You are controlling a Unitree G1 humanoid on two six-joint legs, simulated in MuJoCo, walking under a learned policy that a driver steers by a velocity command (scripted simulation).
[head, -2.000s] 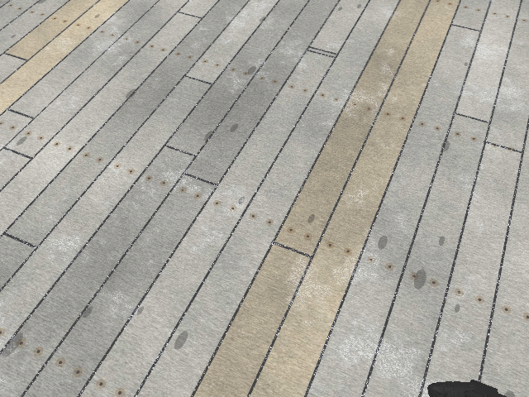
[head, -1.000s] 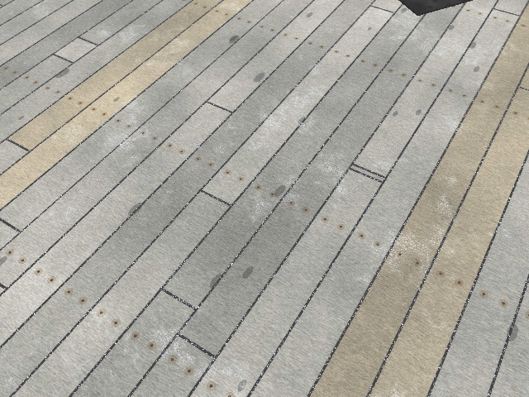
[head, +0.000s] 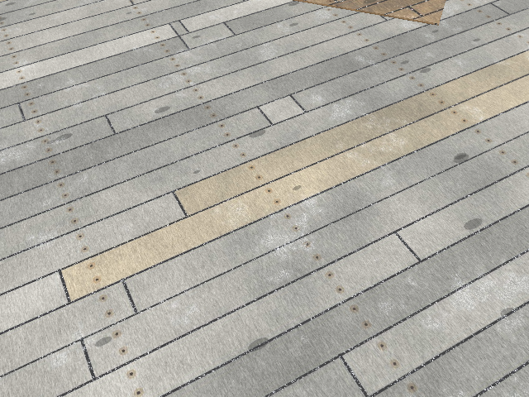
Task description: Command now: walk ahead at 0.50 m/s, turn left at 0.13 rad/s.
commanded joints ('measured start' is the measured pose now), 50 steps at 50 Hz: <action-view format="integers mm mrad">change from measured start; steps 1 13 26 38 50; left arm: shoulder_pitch -19 -39 -298 34 -19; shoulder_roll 138 103 46 291 174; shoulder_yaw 27 18 4 90 61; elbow -49 -76 -133 -92 -80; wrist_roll -4 -1 14 14 -16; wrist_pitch -15 17 60 52 31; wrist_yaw -3 2 -28 -1 11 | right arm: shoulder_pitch -95 160 249 265 -46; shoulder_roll -22 -107 -79 -75 -60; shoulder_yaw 12 -28 -22 -22 -11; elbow -82 10 113 44 -71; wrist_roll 7 19 24 36 -5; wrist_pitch -14 -40 -78 -60 -5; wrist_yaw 8 -37 -50 -55 -32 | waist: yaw -12 -83 -71 43 -19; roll -139 30 13 -276 -88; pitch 29 -49 71 -332 24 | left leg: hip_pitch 84 617 553 -30 -65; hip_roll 3 247 150 -125 47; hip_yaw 71 -327 68 110 32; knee -162 -608 -745 602 39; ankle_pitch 81 -4 283 -355 60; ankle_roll -12 196 140 -13 -95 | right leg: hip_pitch -78 -568 -589 413 -68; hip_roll -224 -114 -112 -412 -140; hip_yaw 126 102 71 841 341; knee -131 881 533 56 -69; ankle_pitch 225 -170 183 44 290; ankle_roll -135 -28 23 -399 -208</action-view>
